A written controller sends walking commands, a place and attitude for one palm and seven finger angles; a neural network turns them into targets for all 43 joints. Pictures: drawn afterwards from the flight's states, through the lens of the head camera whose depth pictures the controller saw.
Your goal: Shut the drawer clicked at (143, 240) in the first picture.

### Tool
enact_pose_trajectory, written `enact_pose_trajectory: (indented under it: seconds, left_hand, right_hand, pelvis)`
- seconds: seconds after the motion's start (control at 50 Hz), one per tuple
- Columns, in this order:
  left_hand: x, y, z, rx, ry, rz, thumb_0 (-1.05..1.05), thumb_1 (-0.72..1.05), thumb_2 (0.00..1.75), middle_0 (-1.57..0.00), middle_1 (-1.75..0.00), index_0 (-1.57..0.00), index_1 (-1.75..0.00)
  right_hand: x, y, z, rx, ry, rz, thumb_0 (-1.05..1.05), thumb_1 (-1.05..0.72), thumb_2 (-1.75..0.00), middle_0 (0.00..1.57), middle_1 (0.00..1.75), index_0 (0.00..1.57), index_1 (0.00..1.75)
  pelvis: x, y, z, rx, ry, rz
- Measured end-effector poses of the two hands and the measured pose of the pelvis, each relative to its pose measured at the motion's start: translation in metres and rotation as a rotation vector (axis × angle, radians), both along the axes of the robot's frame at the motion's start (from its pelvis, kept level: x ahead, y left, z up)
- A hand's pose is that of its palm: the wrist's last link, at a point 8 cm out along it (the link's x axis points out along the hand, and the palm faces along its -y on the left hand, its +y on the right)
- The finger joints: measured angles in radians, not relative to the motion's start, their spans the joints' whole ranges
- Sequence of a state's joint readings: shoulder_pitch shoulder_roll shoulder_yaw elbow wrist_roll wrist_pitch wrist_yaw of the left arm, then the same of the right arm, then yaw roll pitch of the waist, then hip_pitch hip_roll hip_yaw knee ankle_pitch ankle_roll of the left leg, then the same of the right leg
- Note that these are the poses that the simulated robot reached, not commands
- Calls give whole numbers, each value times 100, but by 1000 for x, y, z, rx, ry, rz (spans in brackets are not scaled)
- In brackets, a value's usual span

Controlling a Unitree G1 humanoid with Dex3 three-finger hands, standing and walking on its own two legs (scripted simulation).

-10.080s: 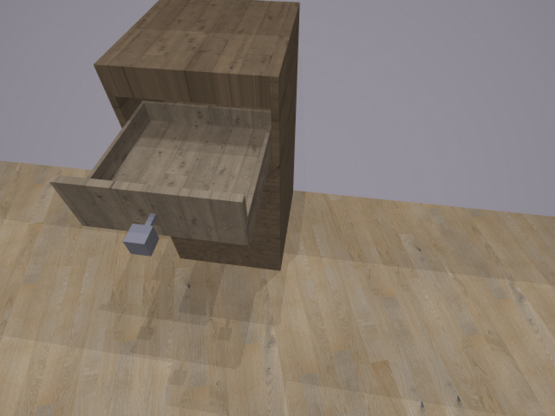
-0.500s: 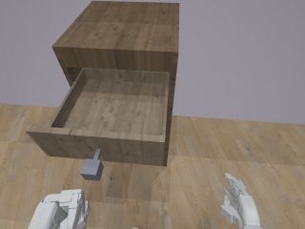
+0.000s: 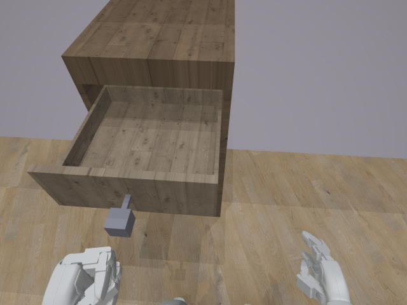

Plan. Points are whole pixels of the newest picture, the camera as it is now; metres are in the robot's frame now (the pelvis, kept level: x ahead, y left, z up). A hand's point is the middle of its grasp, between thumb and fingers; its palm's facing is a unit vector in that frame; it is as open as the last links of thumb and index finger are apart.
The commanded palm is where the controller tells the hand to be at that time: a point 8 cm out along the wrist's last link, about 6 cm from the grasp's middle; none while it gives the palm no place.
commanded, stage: bring the fist close to the handle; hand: left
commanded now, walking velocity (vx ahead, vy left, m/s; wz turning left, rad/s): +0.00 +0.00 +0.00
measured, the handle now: (123, 213) +0.30 +0.20 -0.01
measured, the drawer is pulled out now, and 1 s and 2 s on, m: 0.30 0.29 0.24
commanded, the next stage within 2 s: push the drawer shut in 1.26 s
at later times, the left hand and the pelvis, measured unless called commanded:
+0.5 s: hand (131, 265) +0.19 +0.14 +0.03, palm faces -0.01 -1.00 -0.05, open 3.3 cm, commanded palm +0.16 +0.21 +0.03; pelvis +0.00 -0.01 -0.02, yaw -1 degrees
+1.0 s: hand (140, 253) +0.22 +0.14 -0.01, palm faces -0.03 -1.00 -0.05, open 3.3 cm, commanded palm +0.20 +0.21 -0.01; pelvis +0.00 -0.01 -0.05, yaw -1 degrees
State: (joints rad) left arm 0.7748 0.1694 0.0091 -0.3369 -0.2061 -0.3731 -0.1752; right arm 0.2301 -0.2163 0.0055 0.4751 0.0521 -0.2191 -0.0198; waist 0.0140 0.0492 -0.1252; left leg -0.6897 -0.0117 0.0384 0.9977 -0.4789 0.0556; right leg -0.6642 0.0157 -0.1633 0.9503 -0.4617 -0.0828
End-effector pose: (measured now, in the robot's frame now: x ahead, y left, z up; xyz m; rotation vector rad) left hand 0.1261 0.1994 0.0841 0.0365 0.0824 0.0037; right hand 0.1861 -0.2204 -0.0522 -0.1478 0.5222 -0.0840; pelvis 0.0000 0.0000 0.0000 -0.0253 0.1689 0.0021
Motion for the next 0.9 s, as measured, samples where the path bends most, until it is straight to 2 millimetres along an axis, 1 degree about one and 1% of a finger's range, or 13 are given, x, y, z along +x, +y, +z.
enact_pose_trajectory:
  seconds: [0.1,0.2,0.28,0.42,0.6,0.76,0.9]
  left_hand:
    - [12,-3,-16,-1,19,-17,2,90,90,-140,-160,-140,-160]
    - [22,-2,-21,7,11,-11,2,90,90,-140,-160,-140,-160]
    - [28,-2,-27,8,6,-4,2,90,90,-140,-160,-140,-160]
    - [36,-4,-47,7,33,-16,2,90,90,-140,-160,-140,-160]
    - [53,2,-61,14,-4,-4,2,90,90,-140,-160,-140,-160]
    - [66,-4,-80,-1,24,-37,2,90,90,-140,-160,-140,-160]
    - [73,-4,-87,3,-26,-30,2,90,90,-140,-160,-141,-160]
  right_hand:
    - [-3,-5,-7,-17,35,-1,2,-90,-90,20,30,21,30]
    - [-6,-10,-15,-24,68,-14,2,-90,-90,20,30,21,30]
    - [-7,-14,-22,-25,92,-25,2,-90,-90,20,30,21,30]
    - [-5,-19,-33,-38,120,-27,2,-90,-90,20,30,21,30]
    - [-3,-21,-49,-45,153,-24,2,-90,-90,20,30,21,30]
    - [-6,-22,-59,-50,171,-26,2,-90,-90,20,30,21,30]
    - [-11,-23,-70,-62,202,-15,2,-90,-90,20,30,21,30]
  pelvis:
    - [0,-2,-4,2,21,-4]
    - [3,-4,-8,3,39,-6]
    - [5,-5,-11,5,54,-9]
    - [5,-7,-19,7,86,-11]
    - [5,-10,-30,3,122,-10]
    - [4,-8,-37,2,147,-13]
    - [1,-8,-46,3,171,-15]
